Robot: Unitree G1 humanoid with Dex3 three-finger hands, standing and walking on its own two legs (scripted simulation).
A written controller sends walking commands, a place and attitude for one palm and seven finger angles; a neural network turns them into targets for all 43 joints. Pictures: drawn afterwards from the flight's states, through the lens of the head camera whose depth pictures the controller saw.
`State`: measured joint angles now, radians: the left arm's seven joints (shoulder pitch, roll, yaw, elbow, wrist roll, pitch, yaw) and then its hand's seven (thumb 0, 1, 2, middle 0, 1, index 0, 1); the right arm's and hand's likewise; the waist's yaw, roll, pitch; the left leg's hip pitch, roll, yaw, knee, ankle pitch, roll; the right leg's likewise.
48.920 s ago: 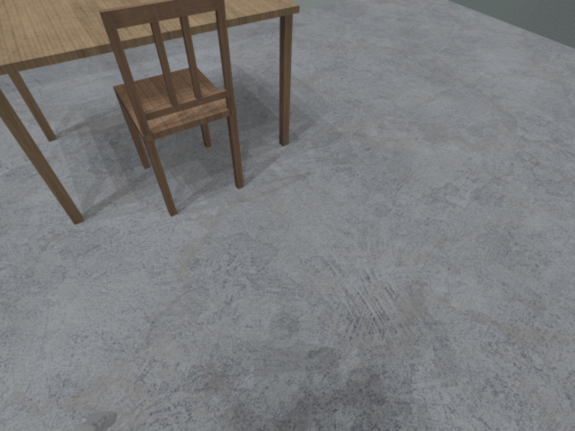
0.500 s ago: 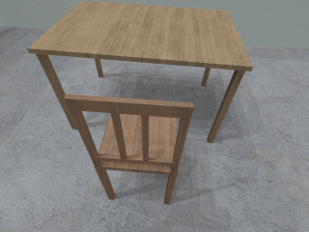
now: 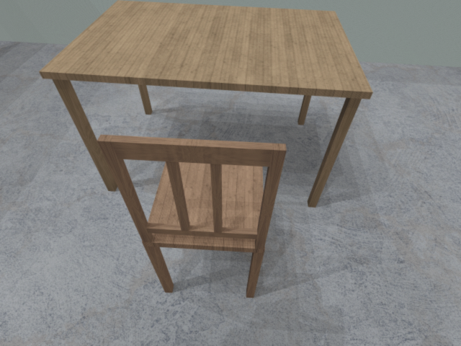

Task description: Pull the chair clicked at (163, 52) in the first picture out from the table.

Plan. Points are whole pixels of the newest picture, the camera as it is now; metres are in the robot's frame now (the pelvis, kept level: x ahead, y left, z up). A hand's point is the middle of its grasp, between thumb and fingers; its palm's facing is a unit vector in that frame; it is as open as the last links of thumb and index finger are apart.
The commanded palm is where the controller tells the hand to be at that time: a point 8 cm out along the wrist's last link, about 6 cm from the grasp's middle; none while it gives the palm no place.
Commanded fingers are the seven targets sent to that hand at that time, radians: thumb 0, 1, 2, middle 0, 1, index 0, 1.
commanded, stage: look again from close up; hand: left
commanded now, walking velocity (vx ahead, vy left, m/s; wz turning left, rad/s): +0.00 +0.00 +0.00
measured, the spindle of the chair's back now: (179, 198) +0.46 +0.16 -0.09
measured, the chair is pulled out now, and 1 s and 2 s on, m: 0.33 0.33 0.33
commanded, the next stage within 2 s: raise the hand toward the chair's back in 0.04 s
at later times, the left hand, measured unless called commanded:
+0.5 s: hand (161, 305) +0.19 +0.13 -0.03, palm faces -0.05 -1.00 +0.00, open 8.7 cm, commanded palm +0.12 +0.22 -0.06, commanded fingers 0.00 0.46 0.71 -0.16 -0.23 -0.16 -0.23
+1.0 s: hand (138, 305) +0.20 +0.18 -0.06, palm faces +0.05 -1.00 -0.02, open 13.0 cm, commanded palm +0.16 +0.23 -0.05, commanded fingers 0.00 -0.13 0.46 -0.10 -0.14 -0.10 -0.14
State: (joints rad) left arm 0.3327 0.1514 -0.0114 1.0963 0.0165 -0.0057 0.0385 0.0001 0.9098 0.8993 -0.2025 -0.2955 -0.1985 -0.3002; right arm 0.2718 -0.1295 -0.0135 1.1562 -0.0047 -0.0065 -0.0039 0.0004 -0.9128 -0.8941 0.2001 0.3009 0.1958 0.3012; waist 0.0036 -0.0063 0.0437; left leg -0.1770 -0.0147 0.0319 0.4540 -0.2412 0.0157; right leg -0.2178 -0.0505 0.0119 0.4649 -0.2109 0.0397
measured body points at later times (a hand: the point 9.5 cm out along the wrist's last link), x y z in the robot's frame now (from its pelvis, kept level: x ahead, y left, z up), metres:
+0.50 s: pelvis -0.02 -0.03 -0.06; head +0.00 -0.02 +0.39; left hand +0.19 +0.19 -0.03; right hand +0.19 -0.29 -0.09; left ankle +0.01 +0.11 -0.74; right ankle +0.03 -0.14 -0.74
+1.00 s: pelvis +0.00 -0.03 -0.10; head +0.09 -0.03 +0.34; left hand +0.19 +0.24 -0.05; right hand +0.18 -0.24 -0.20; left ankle +0.00 +0.11 -0.74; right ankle +0.03 -0.14 -0.74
